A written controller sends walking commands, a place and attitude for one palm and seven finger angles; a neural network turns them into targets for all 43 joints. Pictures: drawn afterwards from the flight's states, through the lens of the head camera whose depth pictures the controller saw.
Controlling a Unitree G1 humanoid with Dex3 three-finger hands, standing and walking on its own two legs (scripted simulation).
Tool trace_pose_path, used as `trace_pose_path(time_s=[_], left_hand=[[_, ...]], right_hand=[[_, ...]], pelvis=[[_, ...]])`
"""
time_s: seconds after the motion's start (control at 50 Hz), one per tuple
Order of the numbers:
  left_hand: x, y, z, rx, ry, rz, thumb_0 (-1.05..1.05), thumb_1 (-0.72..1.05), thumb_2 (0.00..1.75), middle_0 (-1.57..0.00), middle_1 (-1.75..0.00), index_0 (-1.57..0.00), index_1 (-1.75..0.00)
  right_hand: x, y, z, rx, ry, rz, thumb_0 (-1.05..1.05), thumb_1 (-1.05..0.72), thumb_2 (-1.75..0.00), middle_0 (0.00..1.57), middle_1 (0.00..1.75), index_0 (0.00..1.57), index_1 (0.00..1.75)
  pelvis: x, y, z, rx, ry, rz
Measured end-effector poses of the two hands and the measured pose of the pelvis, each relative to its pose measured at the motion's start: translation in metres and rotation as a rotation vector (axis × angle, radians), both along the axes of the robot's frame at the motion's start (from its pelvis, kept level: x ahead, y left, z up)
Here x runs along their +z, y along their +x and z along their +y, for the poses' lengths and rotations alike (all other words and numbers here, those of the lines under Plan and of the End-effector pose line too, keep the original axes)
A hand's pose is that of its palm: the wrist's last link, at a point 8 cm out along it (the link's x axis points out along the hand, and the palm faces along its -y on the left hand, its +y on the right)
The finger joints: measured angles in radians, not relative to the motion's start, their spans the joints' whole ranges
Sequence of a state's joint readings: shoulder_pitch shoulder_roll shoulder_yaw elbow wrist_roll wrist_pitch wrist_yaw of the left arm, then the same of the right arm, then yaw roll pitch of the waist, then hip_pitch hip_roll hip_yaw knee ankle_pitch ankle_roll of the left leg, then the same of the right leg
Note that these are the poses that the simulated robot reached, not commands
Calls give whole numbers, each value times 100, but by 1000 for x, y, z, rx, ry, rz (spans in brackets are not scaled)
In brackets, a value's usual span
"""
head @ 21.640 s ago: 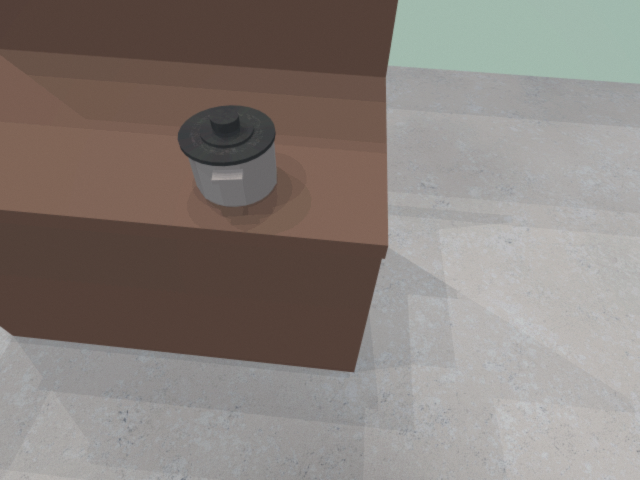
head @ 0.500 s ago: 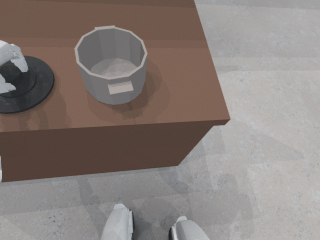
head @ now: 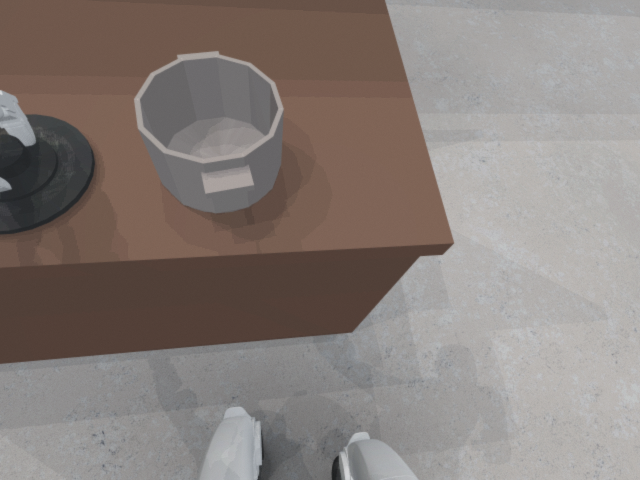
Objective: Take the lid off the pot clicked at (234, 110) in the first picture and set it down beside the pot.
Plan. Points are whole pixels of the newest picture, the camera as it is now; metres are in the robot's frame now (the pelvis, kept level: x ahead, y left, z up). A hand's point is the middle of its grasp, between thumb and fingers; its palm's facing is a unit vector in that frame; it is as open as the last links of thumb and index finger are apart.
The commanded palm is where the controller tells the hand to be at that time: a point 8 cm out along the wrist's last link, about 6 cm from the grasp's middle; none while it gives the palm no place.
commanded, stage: open the fingers wide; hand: left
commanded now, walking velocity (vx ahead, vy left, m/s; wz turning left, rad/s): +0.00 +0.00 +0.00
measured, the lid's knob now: (3, 156) +0.50 +0.35 +0.03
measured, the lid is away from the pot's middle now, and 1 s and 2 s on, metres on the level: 0.25 0.25 0.25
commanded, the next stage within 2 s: raise the empty hand in 0.42 s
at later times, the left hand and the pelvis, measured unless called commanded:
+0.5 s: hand out of the picture +0.47 +0.35 +0.05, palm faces -0.46 -0.13 -0.88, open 10.9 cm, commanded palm +0.51 +0.33 +0.10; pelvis +0.00 +0.00 +0.00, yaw +0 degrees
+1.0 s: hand out of the picture +0.47 +0.35 +0.10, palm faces -0.42 -0.14 -0.90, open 11.0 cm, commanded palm +0.51 +0.33 +0.16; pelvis +0.00 +0.01 +0.01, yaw +1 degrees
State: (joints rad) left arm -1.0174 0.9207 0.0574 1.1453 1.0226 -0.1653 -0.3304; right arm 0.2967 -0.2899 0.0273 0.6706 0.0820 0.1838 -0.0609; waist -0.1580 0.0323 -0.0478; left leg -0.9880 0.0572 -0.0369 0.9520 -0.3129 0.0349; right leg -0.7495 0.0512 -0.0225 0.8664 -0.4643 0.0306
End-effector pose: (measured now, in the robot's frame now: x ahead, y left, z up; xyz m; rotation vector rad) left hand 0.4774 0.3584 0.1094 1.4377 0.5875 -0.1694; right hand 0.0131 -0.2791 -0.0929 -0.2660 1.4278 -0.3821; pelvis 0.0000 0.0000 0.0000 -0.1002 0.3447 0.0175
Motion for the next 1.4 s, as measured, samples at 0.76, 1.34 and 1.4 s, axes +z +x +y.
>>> trace_pose_path(time_s=[0.76,1.34,1.4], left_hand=[[15,2,-7,-24,12,-48,0,3,57,-34,-91,-34,-91],[82,-8,-18,-25,24,-63,0,3,57,-34,-91,-34,-91],[91,-9,-20,-20,20,-72,0,3,57,-34,-91,-34,-91]], right_hand=[[4,-6,10,-13,13,7,0,-90,-90,20,30,20,30],[14,7,3,-10,39,-50,0,-90,-90,20,30,20,30],[15,10,1,-7,40,-63,0,-90,-90,20,30,20,30]], pelvis=[[6,-1,7,5,-5,-16],[25,4,2,12,22,-91],[26,5,0,14,26,-100]])
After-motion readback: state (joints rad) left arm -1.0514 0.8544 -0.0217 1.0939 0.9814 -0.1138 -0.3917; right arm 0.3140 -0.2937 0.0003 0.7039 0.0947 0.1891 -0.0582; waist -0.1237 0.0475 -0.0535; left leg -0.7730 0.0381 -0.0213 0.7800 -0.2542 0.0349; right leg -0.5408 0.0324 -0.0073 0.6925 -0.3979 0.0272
